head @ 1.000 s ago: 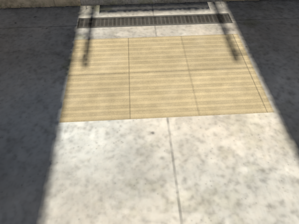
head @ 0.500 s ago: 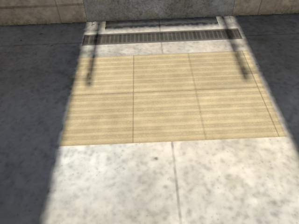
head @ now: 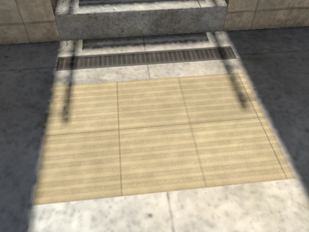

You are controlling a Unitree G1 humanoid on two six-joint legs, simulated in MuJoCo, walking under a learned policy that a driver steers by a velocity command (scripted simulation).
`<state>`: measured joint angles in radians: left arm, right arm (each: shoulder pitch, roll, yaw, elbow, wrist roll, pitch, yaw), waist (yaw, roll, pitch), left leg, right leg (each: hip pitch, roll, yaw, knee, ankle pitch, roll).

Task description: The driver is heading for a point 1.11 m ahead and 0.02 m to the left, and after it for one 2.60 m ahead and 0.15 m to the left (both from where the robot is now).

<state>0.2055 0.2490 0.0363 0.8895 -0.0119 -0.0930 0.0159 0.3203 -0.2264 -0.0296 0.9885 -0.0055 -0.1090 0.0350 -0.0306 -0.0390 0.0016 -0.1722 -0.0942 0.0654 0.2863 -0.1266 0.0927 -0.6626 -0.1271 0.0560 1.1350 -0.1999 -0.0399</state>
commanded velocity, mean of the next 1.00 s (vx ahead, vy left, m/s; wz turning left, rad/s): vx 0.50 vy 0.00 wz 0.00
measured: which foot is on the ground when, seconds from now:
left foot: down 0.00-0.32, up 0.34-0.84, down 0.86-1.00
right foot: up 0.00-0.28, down 0.30-0.86, up 0.88-1.00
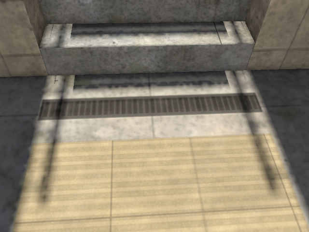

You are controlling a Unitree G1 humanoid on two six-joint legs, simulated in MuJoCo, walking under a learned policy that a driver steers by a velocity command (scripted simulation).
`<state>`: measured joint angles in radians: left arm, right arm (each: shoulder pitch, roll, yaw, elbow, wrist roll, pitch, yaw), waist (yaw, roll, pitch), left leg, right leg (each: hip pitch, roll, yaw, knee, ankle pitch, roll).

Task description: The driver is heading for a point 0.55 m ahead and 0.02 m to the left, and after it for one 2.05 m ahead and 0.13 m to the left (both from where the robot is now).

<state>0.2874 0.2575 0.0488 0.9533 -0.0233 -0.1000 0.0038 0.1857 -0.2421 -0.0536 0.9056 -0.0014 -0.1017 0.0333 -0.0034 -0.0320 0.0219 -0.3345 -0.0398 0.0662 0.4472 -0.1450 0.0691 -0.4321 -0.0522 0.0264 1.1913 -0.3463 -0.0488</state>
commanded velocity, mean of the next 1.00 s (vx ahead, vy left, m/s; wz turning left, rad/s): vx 0.17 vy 0.00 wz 0.00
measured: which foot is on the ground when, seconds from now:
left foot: down 0.00-0.36, up 0.38-0.64, down 0.66-1.00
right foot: up 0.00-0.34, down 0.36-1.00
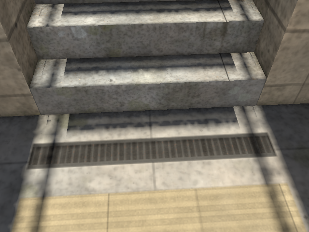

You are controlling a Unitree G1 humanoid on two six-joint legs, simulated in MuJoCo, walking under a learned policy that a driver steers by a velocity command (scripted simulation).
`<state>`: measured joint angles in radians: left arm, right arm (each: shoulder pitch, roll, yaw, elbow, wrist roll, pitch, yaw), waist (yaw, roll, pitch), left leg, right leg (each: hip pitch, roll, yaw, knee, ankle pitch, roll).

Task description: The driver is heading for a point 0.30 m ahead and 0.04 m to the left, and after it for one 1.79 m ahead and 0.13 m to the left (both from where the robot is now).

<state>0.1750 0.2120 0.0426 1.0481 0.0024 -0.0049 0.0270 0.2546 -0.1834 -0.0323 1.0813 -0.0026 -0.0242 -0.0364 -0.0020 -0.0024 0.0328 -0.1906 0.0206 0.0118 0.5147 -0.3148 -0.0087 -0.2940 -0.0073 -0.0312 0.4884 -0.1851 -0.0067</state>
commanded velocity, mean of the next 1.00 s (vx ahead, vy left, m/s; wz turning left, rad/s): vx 0.14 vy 0.00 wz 0.00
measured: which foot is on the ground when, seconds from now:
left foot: down 0.00-0.80, up 0.82-1.00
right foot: down 0.00-1.00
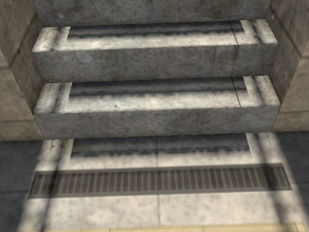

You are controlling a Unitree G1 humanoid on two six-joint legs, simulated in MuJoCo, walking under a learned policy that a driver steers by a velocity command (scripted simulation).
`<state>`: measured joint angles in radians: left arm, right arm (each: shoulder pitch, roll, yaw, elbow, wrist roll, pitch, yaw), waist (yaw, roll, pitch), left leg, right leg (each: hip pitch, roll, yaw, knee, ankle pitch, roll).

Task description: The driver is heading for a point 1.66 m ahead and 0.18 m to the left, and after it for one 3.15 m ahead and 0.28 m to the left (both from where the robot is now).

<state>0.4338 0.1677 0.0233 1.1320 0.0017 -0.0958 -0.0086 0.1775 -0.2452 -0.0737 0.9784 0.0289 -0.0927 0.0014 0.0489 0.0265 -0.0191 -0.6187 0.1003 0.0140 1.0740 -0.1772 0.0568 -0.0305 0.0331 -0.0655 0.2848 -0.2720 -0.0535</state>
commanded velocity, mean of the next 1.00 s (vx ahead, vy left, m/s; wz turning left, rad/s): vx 0.39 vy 0.00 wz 0.00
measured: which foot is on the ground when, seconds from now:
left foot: up 0.00-0.24, down 0.26-0.78, up 0.80-1.00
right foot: down 0.00-0.28, up 0.30-0.74, down 0.76-1.00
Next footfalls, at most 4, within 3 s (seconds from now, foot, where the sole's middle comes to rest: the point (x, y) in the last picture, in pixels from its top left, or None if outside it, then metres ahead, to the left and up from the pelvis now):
0.26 left None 0.34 0.15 -0.78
0.76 right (186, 217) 0.60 -0.06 -0.78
1.22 left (137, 216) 0.60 0.16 -0.78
1.58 right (187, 204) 0.66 -0.06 -0.78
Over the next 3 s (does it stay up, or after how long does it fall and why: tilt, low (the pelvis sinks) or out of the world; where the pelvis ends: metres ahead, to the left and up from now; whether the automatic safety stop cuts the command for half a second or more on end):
stays up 1.19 -0.07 0.20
